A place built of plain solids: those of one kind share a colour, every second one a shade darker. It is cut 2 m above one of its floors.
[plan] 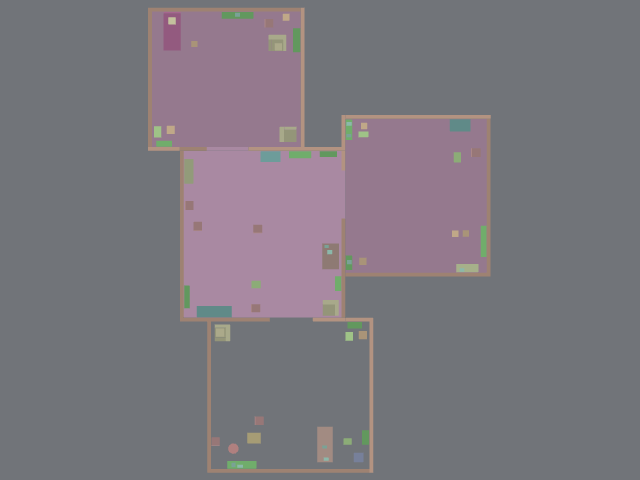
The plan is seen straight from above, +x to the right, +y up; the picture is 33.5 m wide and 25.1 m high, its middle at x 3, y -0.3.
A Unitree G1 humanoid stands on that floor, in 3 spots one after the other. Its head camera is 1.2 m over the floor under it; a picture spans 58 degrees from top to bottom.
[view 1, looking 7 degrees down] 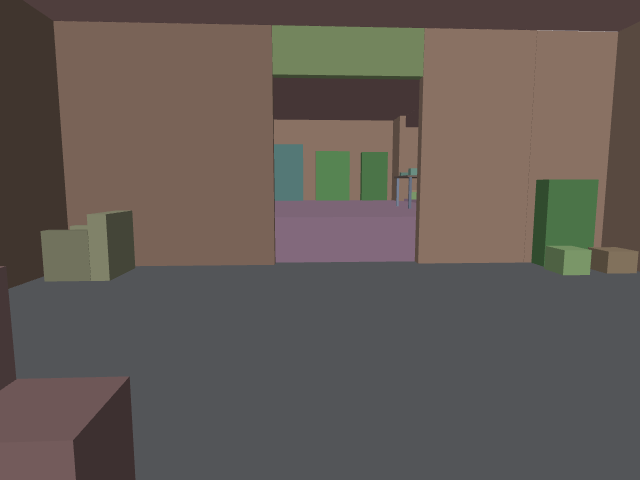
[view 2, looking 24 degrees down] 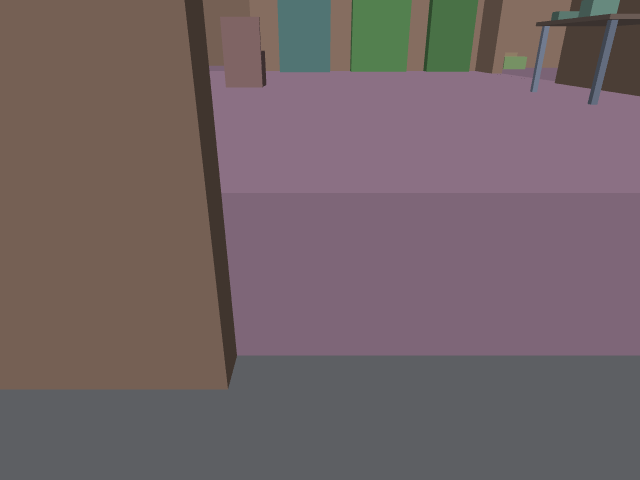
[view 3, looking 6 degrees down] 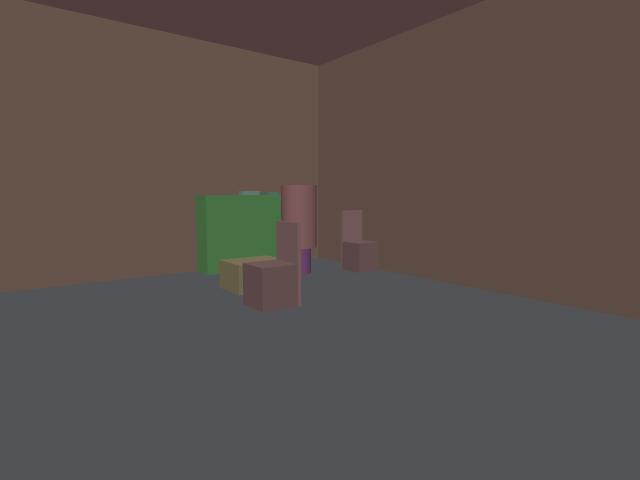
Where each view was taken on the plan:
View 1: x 0.72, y -11.20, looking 87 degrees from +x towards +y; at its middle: floor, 6.90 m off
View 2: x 0.72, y -5.84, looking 90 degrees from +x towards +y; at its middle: floor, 1.63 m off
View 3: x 2.19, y -5.74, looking -127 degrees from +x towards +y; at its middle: wall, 8.17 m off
